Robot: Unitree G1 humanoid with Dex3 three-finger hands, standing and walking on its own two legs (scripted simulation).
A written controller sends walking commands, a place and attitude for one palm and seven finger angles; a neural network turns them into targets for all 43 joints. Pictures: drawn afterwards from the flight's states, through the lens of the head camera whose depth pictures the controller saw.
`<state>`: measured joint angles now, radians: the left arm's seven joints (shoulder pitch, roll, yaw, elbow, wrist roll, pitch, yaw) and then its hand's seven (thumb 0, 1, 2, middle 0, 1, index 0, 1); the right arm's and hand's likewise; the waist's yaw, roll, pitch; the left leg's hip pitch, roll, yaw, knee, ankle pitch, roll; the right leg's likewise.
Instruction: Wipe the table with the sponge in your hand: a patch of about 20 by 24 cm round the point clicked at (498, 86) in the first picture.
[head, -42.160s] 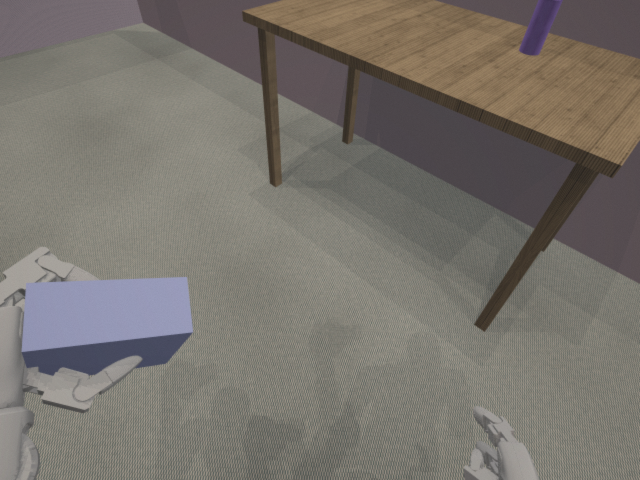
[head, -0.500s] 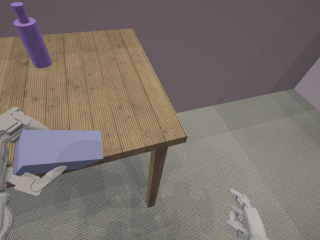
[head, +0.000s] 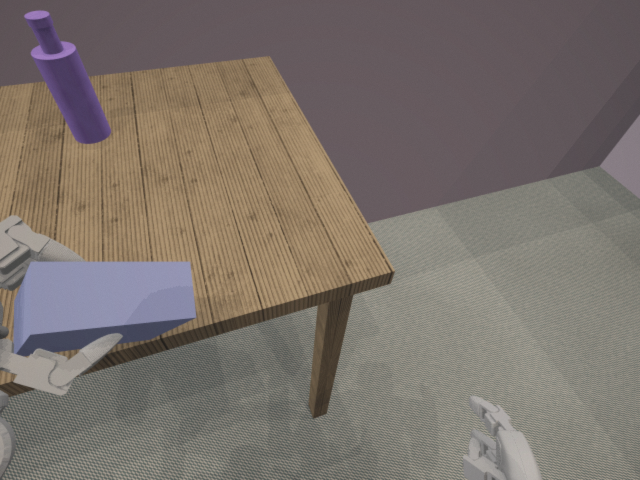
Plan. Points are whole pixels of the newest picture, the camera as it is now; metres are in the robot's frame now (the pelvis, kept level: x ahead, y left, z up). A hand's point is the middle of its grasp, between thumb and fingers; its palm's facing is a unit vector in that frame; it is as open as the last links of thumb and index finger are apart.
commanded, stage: shuffle to correct the standing spot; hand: left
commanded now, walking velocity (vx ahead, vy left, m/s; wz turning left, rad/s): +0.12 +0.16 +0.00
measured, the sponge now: (126, 307) +0.24 +0.22 +0.14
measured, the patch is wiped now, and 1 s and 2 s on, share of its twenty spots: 1.00 1.00 1.00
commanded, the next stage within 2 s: come to a stop and stand still in 0.28 s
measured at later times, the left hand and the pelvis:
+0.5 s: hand (35, 280) +0.23 +0.27 +0.19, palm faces +0.36 -0.83 -0.42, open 9.7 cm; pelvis +0.01 +0.04 +0.01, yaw -1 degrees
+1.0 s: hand out of the picture +0.27 +0.34 +0.20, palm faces +0.45 -0.78 -0.43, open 9.7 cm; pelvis +0.02 +0.06 +0.02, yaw -2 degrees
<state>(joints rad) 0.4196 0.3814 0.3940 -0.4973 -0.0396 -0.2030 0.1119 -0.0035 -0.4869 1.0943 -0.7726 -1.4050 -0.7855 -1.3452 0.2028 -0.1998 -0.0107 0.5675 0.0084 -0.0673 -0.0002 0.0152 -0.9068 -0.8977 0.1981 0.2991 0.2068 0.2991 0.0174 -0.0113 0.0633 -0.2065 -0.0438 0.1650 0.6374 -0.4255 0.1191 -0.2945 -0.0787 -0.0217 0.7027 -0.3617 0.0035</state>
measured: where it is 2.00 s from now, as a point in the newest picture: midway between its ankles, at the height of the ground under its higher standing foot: outside the picture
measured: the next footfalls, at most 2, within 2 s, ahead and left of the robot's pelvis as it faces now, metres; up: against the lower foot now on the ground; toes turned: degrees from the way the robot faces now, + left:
left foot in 0.26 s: +0.09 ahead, +0.17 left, +0.00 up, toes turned -1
right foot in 0.38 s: +0.07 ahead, -0.02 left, +0.00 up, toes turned +0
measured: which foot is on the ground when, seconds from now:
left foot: down 0.00-0.10, up 0.12-0.24, down 0.26-1.00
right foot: down 0.00-0.26, up 0.28-0.36, down 0.38-1.00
